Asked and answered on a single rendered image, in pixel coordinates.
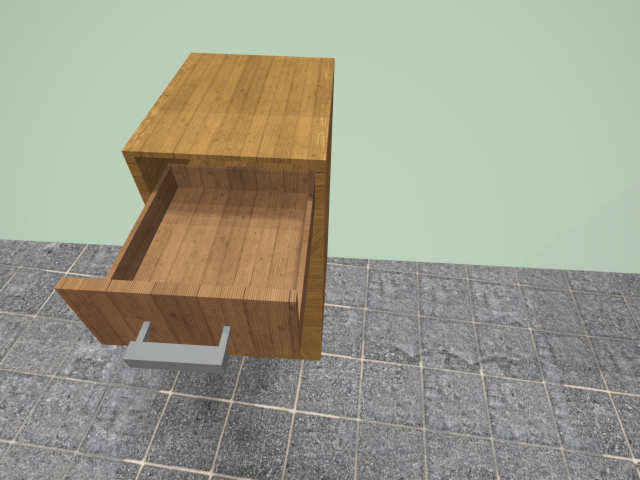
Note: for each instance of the drawer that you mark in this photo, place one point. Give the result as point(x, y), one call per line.
point(214, 246)

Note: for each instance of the handle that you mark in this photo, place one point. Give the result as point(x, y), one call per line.
point(180, 357)

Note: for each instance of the cabinet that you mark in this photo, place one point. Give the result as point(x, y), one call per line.
point(248, 111)

